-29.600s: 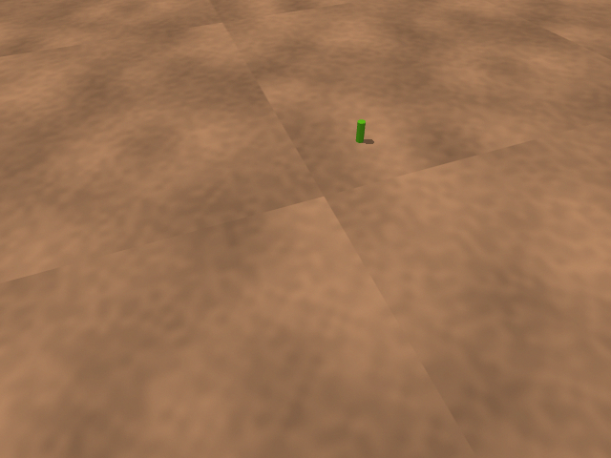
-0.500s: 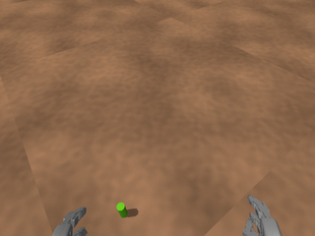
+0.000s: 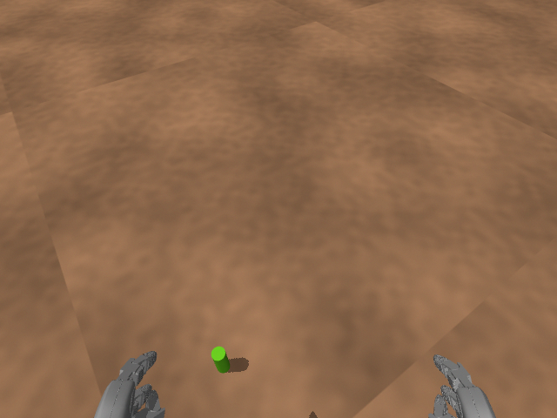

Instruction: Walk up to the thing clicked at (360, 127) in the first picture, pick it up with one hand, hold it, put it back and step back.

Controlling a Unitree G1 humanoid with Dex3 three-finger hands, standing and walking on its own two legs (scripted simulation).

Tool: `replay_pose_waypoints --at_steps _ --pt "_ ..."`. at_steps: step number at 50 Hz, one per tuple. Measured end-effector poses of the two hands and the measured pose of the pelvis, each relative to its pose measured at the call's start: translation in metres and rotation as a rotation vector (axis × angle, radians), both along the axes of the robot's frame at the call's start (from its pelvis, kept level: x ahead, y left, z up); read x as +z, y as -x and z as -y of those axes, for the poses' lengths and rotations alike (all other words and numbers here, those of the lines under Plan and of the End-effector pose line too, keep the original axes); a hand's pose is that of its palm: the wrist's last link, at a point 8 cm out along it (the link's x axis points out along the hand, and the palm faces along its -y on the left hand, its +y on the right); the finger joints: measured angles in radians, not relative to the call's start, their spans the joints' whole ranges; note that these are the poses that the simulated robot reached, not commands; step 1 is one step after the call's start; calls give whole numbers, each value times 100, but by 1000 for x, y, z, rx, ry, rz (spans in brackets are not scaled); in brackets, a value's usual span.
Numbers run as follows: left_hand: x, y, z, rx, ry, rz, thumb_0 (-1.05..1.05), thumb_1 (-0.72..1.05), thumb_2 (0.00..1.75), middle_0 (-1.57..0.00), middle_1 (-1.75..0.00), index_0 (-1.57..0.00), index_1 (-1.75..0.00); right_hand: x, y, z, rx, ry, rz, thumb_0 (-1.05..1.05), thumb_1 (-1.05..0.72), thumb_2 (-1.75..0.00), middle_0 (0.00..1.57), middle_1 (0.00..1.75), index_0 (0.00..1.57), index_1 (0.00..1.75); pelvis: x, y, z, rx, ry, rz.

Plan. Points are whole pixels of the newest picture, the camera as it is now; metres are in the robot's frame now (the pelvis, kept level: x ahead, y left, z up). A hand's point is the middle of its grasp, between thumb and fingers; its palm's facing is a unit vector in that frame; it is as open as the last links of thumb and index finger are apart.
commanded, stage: stand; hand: left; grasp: from above
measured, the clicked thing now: (221, 360) +0.43 +0.21 -0.66
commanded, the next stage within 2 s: none
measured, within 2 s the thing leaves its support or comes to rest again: neither
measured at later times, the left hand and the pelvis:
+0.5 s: hand out of the picture +0.04 +0.24 -0.11, palm faces +0.05 -0.95 -0.31, open 7.4 cm; pelvis +0.01 +0.01 +0.05, yaw +0 degrees
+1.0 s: hand out of the picture +0.05 +0.24 -0.10, palm faces +0.04 -0.94 -0.34, open 7.4 cm; pelvis +0.00 +0.00 +0.06, yaw +1 degrees
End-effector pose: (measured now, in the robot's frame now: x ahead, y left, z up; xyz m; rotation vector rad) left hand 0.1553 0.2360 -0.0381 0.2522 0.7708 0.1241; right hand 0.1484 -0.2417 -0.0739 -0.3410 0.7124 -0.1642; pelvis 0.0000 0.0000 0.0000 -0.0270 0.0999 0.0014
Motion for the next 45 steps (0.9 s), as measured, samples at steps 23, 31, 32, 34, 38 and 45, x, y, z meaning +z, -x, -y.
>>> replay_pose_waypoints --at_steps 23,31,32,34,38,45 --pt "-41 115 -46 177 -23 -475 1 91 90 -20 -30 -20 -30 2 73 24 -107 -35 -461 1 -91 -90 20 30 21 30 50 -8 -8 7 -20 148" --pt "-35 123 -47 182 -29 -506 1 91 90 -20 -30 -20 -30 3 77 21 -116 -57 -481 0 -91 -90 21 30 21 30 57 -6 -8 7 -25 168" --pt "-34 123 -47 182 -31 -505 1 91 90 -20 -30 -20 -30 3 77 22 -116 -58 -482 0 -91 -90 21 30 21 30 57 -5 -7 8 -25 169" --pt "-32 122 -48 182 -37 -501 1 91 90 -20 -30 -20 -30 3 78 23 -118 -60 -485 0 -91 -90 21 30 21 30 58 -4 -7 9 -26 171" --pt "-29 119 -50 182 -46 -494 1 91 90 -20 -30 -20 -30 4 80 27 -122 -58 -490 0 -91 -90 21 30 21 30 60 -3 -5 10 -26 173" --pt "-26 114 -50 177 -53 -482 0 91 90 -20 -30 -20 -30 6 85 37 -130 -50 -500 0 -91 -90 20 30 21 30 61 -1 -1 10 -25 174"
